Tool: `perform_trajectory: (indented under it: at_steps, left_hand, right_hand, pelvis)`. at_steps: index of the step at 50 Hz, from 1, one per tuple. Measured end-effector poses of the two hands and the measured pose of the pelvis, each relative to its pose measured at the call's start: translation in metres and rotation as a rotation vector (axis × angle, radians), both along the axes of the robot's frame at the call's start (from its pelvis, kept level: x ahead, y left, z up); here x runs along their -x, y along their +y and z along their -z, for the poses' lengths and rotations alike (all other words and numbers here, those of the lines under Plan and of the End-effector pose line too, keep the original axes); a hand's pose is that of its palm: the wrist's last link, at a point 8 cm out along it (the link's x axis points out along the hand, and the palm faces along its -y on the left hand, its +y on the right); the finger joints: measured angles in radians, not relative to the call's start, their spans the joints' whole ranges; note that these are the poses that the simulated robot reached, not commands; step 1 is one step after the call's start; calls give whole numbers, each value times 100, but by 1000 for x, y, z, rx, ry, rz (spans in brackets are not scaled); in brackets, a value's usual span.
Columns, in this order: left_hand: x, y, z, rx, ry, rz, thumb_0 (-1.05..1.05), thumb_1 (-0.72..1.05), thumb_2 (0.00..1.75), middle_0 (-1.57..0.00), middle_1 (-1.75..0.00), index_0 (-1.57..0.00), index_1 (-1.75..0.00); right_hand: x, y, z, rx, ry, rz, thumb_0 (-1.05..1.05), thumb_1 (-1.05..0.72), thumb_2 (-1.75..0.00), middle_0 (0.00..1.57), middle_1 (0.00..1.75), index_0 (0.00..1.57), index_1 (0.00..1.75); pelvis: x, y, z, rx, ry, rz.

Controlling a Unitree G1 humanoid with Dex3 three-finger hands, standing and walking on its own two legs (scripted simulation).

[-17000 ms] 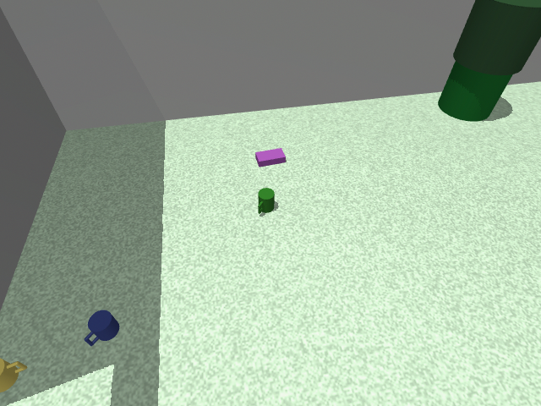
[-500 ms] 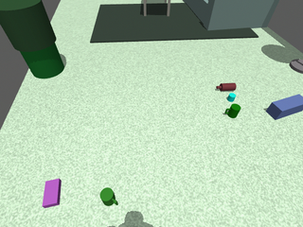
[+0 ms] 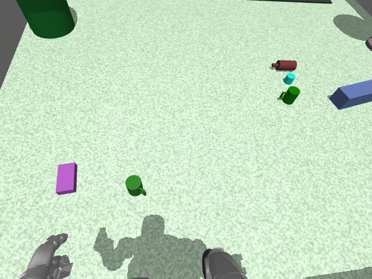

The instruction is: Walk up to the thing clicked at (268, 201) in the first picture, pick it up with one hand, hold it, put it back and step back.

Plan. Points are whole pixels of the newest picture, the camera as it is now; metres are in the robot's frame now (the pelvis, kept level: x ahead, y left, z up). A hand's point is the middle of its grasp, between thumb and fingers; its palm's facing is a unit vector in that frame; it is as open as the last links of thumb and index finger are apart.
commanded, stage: walk up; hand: left
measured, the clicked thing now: (137, 187) +0.56 +0.21 -0.69
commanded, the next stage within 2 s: stand in 1.92 s
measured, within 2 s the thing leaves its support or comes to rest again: neither
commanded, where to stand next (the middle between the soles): +0.18 +0.00 m, yaw -2 degrees
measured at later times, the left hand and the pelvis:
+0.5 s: hand out of the picture +0.00 +0.24 -0.13, palm faces -0.09 -0.92 -0.39, open 7.4 cm; pelvis -0.12 -0.02 +0.01, yaw -3 degrees
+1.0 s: hand out of the picture -0.16 +0.24 -0.13, palm faces +0.06 -0.94 -0.33, open 7.4 cm; pelvis -0.21 -0.04 +0.03, yaw +2 degrees
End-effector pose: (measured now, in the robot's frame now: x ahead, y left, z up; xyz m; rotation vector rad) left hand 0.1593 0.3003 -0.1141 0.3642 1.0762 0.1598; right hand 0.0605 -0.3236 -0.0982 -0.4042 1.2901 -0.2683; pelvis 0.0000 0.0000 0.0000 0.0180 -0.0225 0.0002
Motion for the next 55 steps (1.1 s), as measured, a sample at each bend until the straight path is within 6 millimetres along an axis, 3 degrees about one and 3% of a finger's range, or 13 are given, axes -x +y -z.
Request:
perform_trajectory:
  at_steps: [5, 11, 16, 21, 25, 32, 38, 44, 50, 55]
  left_hand:
    - [29, 6, -4, 22, 33, -16, 1, 90, 90, -21, -30, -20, -30]
    - [76, 15, -11, 9, 97, -15, 1, 90, 90, -21, -30, -20, -30]
    - [109, 15, -10, -24, 136, 5, 1, 90, 90, -21, -30, -20, -30]
    - [133, 0, -14, -44, 112, 24, 1, 90, 90, -20, -30, -20, -30]
    - [160, -19, -27, -33, 68, 18, 1, 90, 90, -20, -30, -20, -30]
    - [201, -35, -45, -28, 11, -14, 1, 90, 90, -21, -30, -21, -30]
    - [234, -32, -36, 0, -52, -47, 1, 90, 90, -21, -30, -21, -30]
    - [288, -22, -21, 34, 30, -117, 1, 90, 90, -21, -30, -21, -30]
    - [332, -21, -20, 37, 120, -157, 1, 90, 90, -21, -30, -20, -30]
    - [344, -33, -21, -4, 155, -149, 1, 90, 90, -20, -30, -20, -30]
  right_hand:
    - [51, 21, -18, -4, 57, 26, 1, -91, -90, 21, 30, 20, 30]
    - [67, 24, -29, 18, 14, 39, 1, -90, -90, 21, 30, 21, 30]
    - [69, 15, -24, 20, -82, 24, 1, -90, -90, 21, 30, 21, 30]
    - [80, -4, -11, 1, -157, 7, 1, -90, -90, 21, 30, 21, 30]
    - [96, -18, -5, -20, -176, 15, 1, -91, -90, 21, 30, 20, 30]
    - [136, -27, -13, -30, -156, -29, 1, -91, -90, 21, 30, 20, 30]
    - [182, -25, -9, -17, -57, -84, 1, -91, -90, 21, 30, 20, 30]
    - [216, -14, -20, -21, -50, -87, 1, -91, -90, 21, 30, 20, 30]
    - [210, -17, -29, -30, -102, -100, 1, -90, -90, 21, 30, 21, 30]
    - [188, -31, -17, -60, -162, -104, 1, -90, -90, 21, 30, 21, 30]
  pelvis:
    - [18, 9, -15, 49, -5, -1]
    - [42, 13, -25, 54, 17, 29]
    - [69, 7, -20, 35, 10, 59]
    - [100, -8, -9, 18, -5, 87]
    - [123, -22, -11, 37, -22, 58]
    - [159, -31, -22, -8, -3, 39]
    - [188, -32, -16, 24, -4, -36]
    - [204, -30, -20, 7, -28, -51]
    - [209, -38, -26, 21, -29, -36]
    - [212, -51, -19, 34, -35, -17]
